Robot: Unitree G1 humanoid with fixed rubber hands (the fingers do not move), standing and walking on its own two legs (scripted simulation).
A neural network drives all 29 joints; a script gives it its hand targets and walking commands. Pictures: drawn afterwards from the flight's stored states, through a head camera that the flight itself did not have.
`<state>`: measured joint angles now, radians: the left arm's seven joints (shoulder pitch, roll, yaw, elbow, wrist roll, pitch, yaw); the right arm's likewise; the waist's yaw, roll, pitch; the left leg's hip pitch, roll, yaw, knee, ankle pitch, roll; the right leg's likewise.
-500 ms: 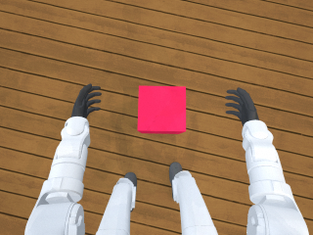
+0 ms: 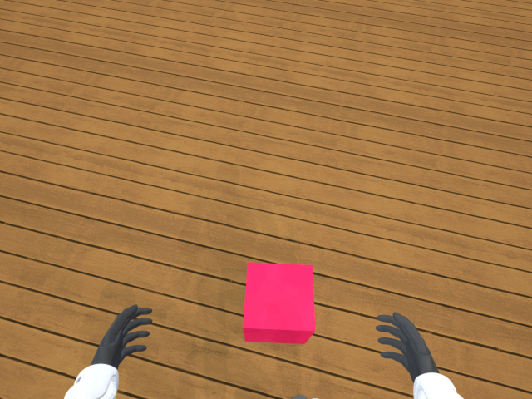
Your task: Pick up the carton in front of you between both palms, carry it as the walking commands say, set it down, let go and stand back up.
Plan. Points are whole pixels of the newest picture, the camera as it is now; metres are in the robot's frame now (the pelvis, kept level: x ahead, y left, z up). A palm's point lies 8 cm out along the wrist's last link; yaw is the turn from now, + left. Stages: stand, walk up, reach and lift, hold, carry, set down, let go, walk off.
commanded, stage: let go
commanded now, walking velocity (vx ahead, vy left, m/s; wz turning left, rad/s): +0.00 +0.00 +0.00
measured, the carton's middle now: (277, 305) +0.40 -0.05 -0.65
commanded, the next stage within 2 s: stand in 0.46 s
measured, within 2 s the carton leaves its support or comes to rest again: neither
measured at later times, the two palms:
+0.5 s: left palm (101, 379) +0.16 +0.24 -0.07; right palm (432, 370) +0.16 -0.24 -0.07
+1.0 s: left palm out of the picture +0.12 +0.29 -0.10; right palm out of the picture +0.12 -0.29 -0.10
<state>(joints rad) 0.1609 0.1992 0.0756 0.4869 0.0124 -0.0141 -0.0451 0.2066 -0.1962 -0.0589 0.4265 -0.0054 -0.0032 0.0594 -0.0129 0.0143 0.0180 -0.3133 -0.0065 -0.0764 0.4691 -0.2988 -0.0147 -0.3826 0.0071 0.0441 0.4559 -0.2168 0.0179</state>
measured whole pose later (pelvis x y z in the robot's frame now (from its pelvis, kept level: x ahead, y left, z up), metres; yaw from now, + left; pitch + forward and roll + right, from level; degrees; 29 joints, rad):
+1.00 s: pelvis +0.01 +0.00 +0.00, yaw +1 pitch -1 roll -1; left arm 0.15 0.32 0.03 0.85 0.04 0.01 0.02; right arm 0.21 -0.33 -0.05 0.78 -0.04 0.01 -0.03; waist 0.00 0.03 0.03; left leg -0.14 0.00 -0.08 0.49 -0.35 -0.02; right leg -0.21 0.01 0.02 0.50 -0.28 0.01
